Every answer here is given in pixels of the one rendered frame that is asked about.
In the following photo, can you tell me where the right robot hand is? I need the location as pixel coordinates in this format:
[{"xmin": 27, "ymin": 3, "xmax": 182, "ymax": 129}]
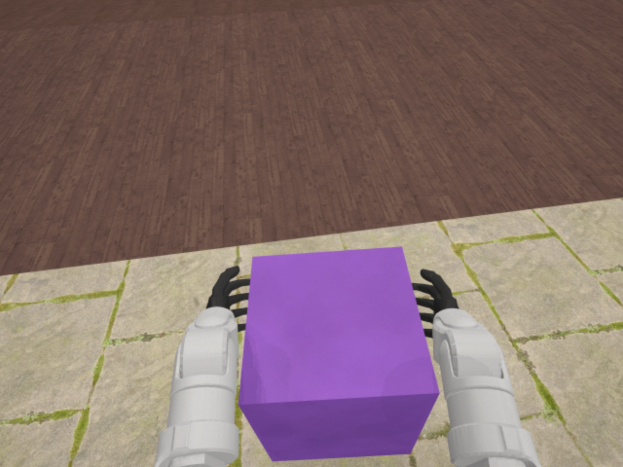
[{"xmin": 412, "ymin": 269, "xmax": 459, "ymax": 338}]

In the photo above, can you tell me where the left robot forearm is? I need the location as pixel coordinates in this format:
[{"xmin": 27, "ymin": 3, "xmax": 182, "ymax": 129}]
[{"xmin": 154, "ymin": 306, "xmax": 239, "ymax": 467}]

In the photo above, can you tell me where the carton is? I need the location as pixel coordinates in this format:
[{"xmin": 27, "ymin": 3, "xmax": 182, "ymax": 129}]
[{"xmin": 238, "ymin": 246, "xmax": 440, "ymax": 461}]

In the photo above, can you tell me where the right robot forearm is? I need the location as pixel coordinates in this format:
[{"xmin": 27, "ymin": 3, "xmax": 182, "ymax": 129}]
[{"xmin": 432, "ymin": 308, "xmax": 541, "ymax": 467}]

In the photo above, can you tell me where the left robot hand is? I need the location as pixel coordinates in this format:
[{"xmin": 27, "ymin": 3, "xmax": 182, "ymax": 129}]
[{"xmin": 206, "ymin": 266, "xmax": 250, "ymax": 332}]

